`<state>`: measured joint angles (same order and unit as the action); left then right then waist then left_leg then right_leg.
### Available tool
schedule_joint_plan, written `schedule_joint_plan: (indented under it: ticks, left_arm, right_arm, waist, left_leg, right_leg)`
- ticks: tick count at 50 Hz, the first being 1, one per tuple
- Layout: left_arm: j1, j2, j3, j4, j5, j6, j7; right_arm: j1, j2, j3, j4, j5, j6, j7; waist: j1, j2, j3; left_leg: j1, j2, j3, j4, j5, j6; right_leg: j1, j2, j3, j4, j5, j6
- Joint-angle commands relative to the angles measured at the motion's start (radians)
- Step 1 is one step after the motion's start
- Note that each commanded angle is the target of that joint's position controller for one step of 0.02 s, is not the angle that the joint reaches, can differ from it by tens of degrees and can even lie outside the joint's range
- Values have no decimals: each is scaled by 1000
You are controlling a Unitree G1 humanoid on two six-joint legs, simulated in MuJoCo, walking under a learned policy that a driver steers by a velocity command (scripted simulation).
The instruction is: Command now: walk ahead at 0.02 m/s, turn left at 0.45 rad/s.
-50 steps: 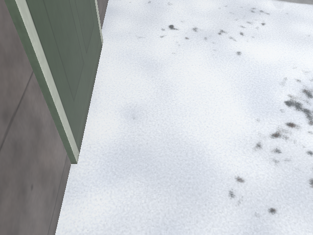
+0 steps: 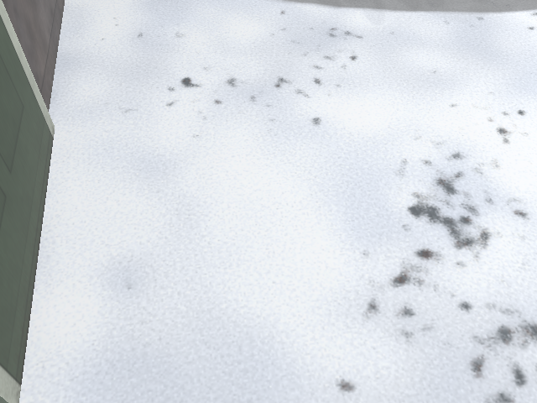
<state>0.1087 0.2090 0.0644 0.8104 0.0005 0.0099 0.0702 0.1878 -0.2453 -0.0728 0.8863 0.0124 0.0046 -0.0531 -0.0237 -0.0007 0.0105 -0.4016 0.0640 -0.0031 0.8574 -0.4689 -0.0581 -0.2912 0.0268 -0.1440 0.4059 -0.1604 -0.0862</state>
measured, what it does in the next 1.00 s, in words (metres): walks ahead: left foot, then right foot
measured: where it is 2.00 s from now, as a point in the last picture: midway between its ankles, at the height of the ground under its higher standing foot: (256, 289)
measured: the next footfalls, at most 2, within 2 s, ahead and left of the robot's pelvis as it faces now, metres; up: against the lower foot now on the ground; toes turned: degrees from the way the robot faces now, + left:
left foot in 0.10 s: +0.01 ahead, +0.13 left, +0.00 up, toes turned +7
right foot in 0.64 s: +0.07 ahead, -0.10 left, +0.00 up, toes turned -3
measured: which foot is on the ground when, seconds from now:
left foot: up 0.00-0.08, down 0.10-0.64, up 0.66-1.00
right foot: down 0.00-0.10, up 0.12-0.62, down 0.64-1.00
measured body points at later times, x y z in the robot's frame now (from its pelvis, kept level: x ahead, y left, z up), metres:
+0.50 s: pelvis +0.01 +0.03 +0.00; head +0.02 +0.05 +0.45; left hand +0.10 +0.31 -0.13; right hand +0.19 -0.20 -0.10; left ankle -0.03 +0.13 -0.74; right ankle +0.02 -0.11 -0.71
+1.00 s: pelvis +0.20 -0.02 -0.01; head +0.23 -0.04 +0.44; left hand +0.23 +0.25 -0.13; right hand +0.41 -0.26 -0.10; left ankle +0.42 +0.10 -0.69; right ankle +0.03 -0.10 -0.74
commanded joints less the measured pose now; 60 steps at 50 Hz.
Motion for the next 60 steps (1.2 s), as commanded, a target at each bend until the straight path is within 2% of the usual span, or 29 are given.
schedule_joint_plan:
  ticks: [1, 4, 5, 6, 7, 8, 9, 12, 17, 20, 22, 24, 28, 31, 32, 33, 34, 35, 37, 39, 43, 49, 53, 55, 56, 57, 58, 59, 60]
  left_arm:
    - [8, 173, 47, -56, -6, 4, 6]
    - [-20, 182, 54, -59, -40, 20, 1]
    - [8, 159, 54, -49, -44, 23, -3]
    - [5, 108, 45, -72, -8, 20, -12]
    - [-79, 108, 44, -129, 19, 13, -6]
    - [-114, 129, 46, -129, 19, 12, -10]
    - [-81, 143, 52, -113, -2, 13, -14]
    - [-12, 149, 59, -74, -2, 16, -3]
    - [2, 78, 19, -60, -3, 12, -22]
    - [-18, 111, 16, -68, -15, 16, -35]
    - [-89, 153, 22, -93, -40, 17, -33]
    - [-99, 157, 20, -107, -42, -5, -37]
    - [-58, 130, 15, -91, -45, -49, -70]
    - [143, 119, 25, 1, -40, -46, -84]
    - [294, 197, 57, 45, -42, -40, -78]
    - [408, 338, 91, 47, -50, -43, -69]
    - [399, 269, 63, 19, -26, -58, -74]
    - [341, 226, 50, 6, -11, -70, -73]
    - [243, 182, 36, -29, -13, -73, -69]
    - [208, 145, 17, -40, -8, -66, -67]
    - [222, 200, 27, -35, -3, -69, -55]
    - [281, 208, 25, -12, -7, -92, -56]
    - [267, 243, 42, -26, 1, -82, -41]
    - [240, 259, 45, -38, 5, -58, -29]
    - [231, 239, 34, -71, 17, -66, -26]
    - [383, 82, -16, -90, 21, -90, -56]
    - [270, 175, -3, -98, -8, -130, -74]
    - [166, 210, 6, -147, -44, -151, -81]
    - [109, 203, -1, -169, -33, -164, -76]
  right_arm:
    - [-13, -61, -4, -66, 3, -19, 18]
    - [91, -80, -10, -33, 3, -18, 48]
    - [100, -126, -22, -34, -11, -16, 54]
    - [105, -224, -45, -54, -23, -14, 43]
    - [80, -266, -51, -95, -48, -22, 44]
    - [77, -234, -47, -109, -67, -37, 41]
    - [22, -209, -42, -120, -54, -47, 34]
    - [-44, -142, -19, -134, 0, -30, 17]
    - [-19, -77, 13, -112, -33, -21, 16]
    - [-2, -139, -3, -110, -43, -11, 17]
    - [10, -191, -22, -116, -22, -22, 10]
    - [34, -198, -29, -109, -15, -38, 9]
    - [26, -190, -38, -114, -4, -68, 17]
    - [-55, -169, -38, -127, 13, -61, 34]
    - [-99, -114, -24, -146, -1, -69, 40]
    - [-160, -46, -1, -218, -28, -94, 50]
    - [-224, -81, -6, -234, -7, -128, 57]
    - [-213, -113, -11, -230, 20, -144, 73]
    - [-163, -132, -10, -195, -8, -148, 80]
    - [-121, -124, -11, -177, -18, -130, 88]
    - [-185, -84, 13, -203, -6, -111, 91]
    - [-310, -82, 29, -248, 21, -113, 124]
    - [-205, -142, -3, -240, 12, -96, 137]
    - [31, -196, -36, -188, 12, -80, 125]
    - [183, -252, -55, -173, 5, -74, 104]
    - [206, -316, -66, -173, 7, -83, 106]
    - [222, -231, -50, -172, 11, -82, 98]
    - [160, -214, -44, -184, 9, -84, 91]
    - [94, -196, -36, -204, 9, -86, 89]
  waist:
    - [12, -90, -132]
    - [-57, -113, -148]
    - [-52, -55, -119]
    - [-13, 183, -114]
    - [-34, 290, -83]
    - [-52, 159, -115]
    - [-11, 123, -103]
    - [39, 114, -119]
    - [40, 120, -128]
    - [2, 153, -91]
    - [-57, 161, 12]
    - [-66, 172, 65]
    - [-38, 112, 33]
    - [76, 56, -23]
    - [135, -40, -75]
    - [152, -347, -115]
    - [177, -260, -125]
    - [141, -191, -53]
    - [84, -48, -2]
    - [44, -85, 8]
    - [59, -67, 52]
    - [96, -71, 136]
    - [35, -117, 15]
    - [-93, -129, -113]
    - [-148, -33, -221]
    - [-33, 246, -383]
    - [-108, 160, -442]
    - [-100, 125, -268]
    - [-61, -12, -169]
  left_leg:
    - [-38, -16, 37, -104, 12, 19]
    - [144, -56, 88, -408, 262, 83]
    - [222, -20, -2, -495, 374, 126]
    - [357, 197, -298, -500, 667, 213]
    - [359, 361, -509, -515, 885, 388]
    - [344, 333, -460, -527, 870, 422]
    - [350, 261, -349, -510, 852, 358]
    - [321, 163, -216, -479, 944, 269]
    - [316, 129, -107, -461, 860, 250]
    - [241, 158, -127, -517, 572, 275]
    - [206, 188, -218, -628, 92, 290]
    - [274, 243, -304, -671, -72, 296]
    - [366, 256, -250, -655, -11, 261]
    - [162, 159, -60, -501, 89, 200]
    - [-6, 79, 60, -259, 191, 138]
    - [-350, -95, 174, 146, 26, 40]
    - [-511, -111, -13, 314, -118, 46]
    - [-600, -49, -48, 386, -54, 66]
    - [-571, 24, -39, 315, 138, 80]
    - [-462, 43, -13, 232, 244, 67]
    - [-372, 19, 39, 13, 433, 55]
    - [-265, -25, 42, -298, 619, 110]
    - [-135, -129, 102, -307, 473, 180]
    - [142, -185, 123, -326, 437, 233]
    - [471, -55, -85, -292, 465, 294]
    - [855, 235, -674, -358, 234, 529]
    - [860, 227, -830, -520, 104, 492]
    - [730, 206, -692, -554, 103, 429]
    - [544, 172, -600, -576, 182, 396]
  right_leg:
    - [240, -323, 239, -85, 323, -168]
    - [195, -284, 150, 12, 310, -93]
    - [98, -233, 91, 116, 201, -18]
    - [-156, -131, -16, 373, -101, 78]
    - [-386, 11, 47, 554, -494, 118]
    - [-394, -6, 163, 694, -485, 119]
    - [-416, -32, 187, 725, -383, 117]
    - [-357, -41, 187, 730, -227, 146]
    - [-225, -81, 188, 505, -171, 176]
    - [-126, -75, 138, 388, -209, 171]
    - [-185, -72, 113, 354, -207, 134]
    - [-281, -91, 128, 339, -260, 92]
    - [-249, -108, 116, 259, -279, 12]
    - [138, -25, 31, 72, -113, -14]
    - [361, -89, 173, 43, -146, -66]
    - [568, -339, 672, -103, -215, -229]
    - [592, -405, 875, -210, -257, -313]
    - [594, -393, 785, -198, -194, -289]
    - [492, -319, 565, -185, -17, -205]
    - [390, -262, 417, -211, 188, -153]
    - [273, -194, 240, -275, 290, -109]
    - [306, -234, 129, -344, 254, -78]
    - [477, -255, 67, -109, 914, -32]
    - [430, -230, 28, 266, 1126, 6]
    - [153, -188, 39, 579, 834, 38]
    - [-300, 38, 135, 1013, -256, 117]
    - [-391, 47, 299, 1108, -356, 89]
    - [-466, -14, 305, 1073, -290, 65]
    - [-438, -57, 287, 980, -225, 51]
